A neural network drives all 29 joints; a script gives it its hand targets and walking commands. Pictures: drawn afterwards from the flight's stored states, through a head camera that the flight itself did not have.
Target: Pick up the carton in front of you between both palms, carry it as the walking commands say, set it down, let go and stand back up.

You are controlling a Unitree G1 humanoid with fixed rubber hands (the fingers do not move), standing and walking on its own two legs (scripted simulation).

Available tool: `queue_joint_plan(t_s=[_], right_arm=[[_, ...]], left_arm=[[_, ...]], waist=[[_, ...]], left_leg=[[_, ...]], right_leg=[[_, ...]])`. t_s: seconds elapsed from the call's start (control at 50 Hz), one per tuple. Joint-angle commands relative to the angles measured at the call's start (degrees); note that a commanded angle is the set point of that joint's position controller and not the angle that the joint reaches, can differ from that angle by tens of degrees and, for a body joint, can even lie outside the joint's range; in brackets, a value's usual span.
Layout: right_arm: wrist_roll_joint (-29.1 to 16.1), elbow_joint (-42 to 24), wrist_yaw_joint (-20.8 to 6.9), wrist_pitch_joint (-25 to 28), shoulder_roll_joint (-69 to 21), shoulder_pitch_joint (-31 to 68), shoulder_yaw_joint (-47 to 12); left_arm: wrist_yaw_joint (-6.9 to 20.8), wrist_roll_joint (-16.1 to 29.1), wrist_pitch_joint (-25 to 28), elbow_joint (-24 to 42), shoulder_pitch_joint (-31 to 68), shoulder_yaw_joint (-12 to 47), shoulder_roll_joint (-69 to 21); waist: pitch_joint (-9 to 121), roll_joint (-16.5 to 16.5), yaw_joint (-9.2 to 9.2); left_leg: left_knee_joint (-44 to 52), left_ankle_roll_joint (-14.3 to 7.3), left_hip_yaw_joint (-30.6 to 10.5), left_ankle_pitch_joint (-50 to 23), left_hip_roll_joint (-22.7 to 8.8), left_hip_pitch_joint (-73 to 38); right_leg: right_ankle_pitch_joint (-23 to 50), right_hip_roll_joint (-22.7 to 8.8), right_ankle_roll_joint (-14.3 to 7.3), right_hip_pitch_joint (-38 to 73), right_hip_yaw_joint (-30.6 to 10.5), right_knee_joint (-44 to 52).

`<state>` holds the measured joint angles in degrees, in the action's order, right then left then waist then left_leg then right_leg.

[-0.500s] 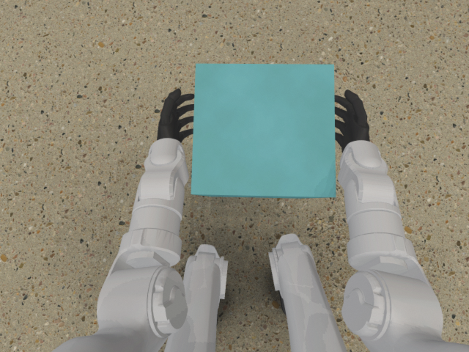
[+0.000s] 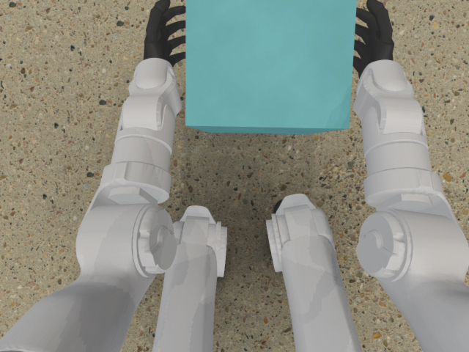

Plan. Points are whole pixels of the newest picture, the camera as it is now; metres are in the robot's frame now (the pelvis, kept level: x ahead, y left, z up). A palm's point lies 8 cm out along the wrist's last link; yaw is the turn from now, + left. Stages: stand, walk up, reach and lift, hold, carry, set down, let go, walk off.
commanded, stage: set down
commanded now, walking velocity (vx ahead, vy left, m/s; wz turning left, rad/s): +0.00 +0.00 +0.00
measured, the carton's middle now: (262, 71) +0.52 -0.07 -0.21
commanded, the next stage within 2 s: none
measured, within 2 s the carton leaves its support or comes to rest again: rests again in 0.74 s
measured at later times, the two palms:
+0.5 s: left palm (175, 68) +0.55 +0.07 -0.21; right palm (356, 68) +0.50 -0.23 -0.20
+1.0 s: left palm (172, 74) +0.54 +0.08 -0.23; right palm (348, 77) +0.50 -0.22 -0.23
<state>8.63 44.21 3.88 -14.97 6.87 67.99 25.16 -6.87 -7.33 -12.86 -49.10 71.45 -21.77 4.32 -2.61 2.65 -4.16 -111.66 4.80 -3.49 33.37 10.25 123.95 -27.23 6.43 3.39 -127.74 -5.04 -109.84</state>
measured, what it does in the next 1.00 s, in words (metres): lowers itself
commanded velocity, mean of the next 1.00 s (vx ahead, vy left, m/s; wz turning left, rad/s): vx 0.00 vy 0.00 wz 0.00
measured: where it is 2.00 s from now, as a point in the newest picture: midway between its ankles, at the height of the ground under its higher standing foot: (247, 262)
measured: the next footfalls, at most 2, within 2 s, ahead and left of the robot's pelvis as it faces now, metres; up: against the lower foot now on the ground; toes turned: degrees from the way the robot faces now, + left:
none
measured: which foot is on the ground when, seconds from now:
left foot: down 0.00-1.00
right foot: down 0.00-1.00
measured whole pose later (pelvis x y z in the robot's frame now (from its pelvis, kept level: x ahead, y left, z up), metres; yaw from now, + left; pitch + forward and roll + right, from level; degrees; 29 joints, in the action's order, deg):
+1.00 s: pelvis +0.00 +0.01 -0.06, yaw +1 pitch +37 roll +0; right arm 5.4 56.8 -0.3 -10.5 13.5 76.2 23.0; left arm -6.7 -2.5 -8.9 -62.1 81.2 -14.9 10.7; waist -17.4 3.6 -6.1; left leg -126.0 3.1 -1.7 35.9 10.3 127.5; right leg -31.4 2.0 2.5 -129.6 -2.3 -123.7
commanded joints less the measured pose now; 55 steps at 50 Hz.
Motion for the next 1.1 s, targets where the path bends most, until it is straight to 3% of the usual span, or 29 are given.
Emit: queue_joint_plan(t_s=[0.0, 0.12, 0.2, 0.28, 0.48, 0.78, 1.08], right_arm=[[-7.2, -2.0, -13.1, 2.0, -48.4, 37.2, -26.3], [-10.6, -2.9, -13.5, 2.9, -46.0, 42.1, -28.2], [-13.5, -5.0, -14.4, 3.6, -45.1, 43.9, -29.0], [-14.1, -2.8, -15.0, 3.6, -45.5, 40.6, -28.5], [-10.4, 2.5, -17.1, 4.0, -43.1, 39.5, -23.7], [-9.4, 4.7, -16.3, 6.3, -37.0, 41.3, -21.6], [-4.2, 11.7, -16.5, 5.5, -29.0, 36.5, -14.4]], left_arm=[[10.5, 5.9, 1.9, 1.5, 36.3, 23.4, -49.5], [10.1, 9.0, 2.7, 2.4, 41.1, 26.2, -47.8], [9.7, 11.1, 3.2, 4.6, 42.8, 29.9, -49.1], [9.4, 12.2, 3.5, 5.9, 41.9, 32.4, -51.1], [10.3, 9.7, 3.9, -0.8, 38.8, 26.6, -48.6], [11.6, 10.3, 5.5, -4.1, 40.5, 24.5, -43.3], [12.9, 5.6, 4.8, -11.8, 35.2, 17.5, -32.8]], waist=[[65.9, -2.3, -2.66], [66.7, -1.9, -3.83], [66.9, 2.9, -5.34], [66.9, 5.3, -6.0], [52.2, 3.5, -5.7], [43.9, 3.3, -6.52], [29.2, 3.3, -4.72]], left_leg=[[6.8, -2.7, 8.1, -11.5, 1.8, -22.1], [2.1, -2.7, 8.4, -13.1, 1.4, -22.6], [-0.5, -2.3, 8.9, -18.2, 1.2, -25.0], [-1.4, -2.1, 8.3, -20.9, 1.2, -25.9], [-1.6, -3.3, 6.6, -17.5, 1.5, -19.4], [-3.5, -4.0, 5.8, -14.9, 1.0, -14.4], [-3.4, -4.9, 5.1, -6.7, 0.1, -8.0]], right_leg=[[16.9, 0.8, 0.0, 45.3, 9.0, 5.3], [19.1, 0.2, 0.0, 43.4, 9.5, 0.7], [24.3, 0.0, -0.7, 41.6, 9.1, -1.7], [26.6, -0.1, -1.1, 40.7, 9.1, -3.4], [19.9, -0.5, -1.7, 29.2, 9.3, -4.6], [18.3, -1.2, -2.9, 27.6, 7.8, -6.0], [9.1, -1.9, -4.0, 21.0, 6.5, -5.8]])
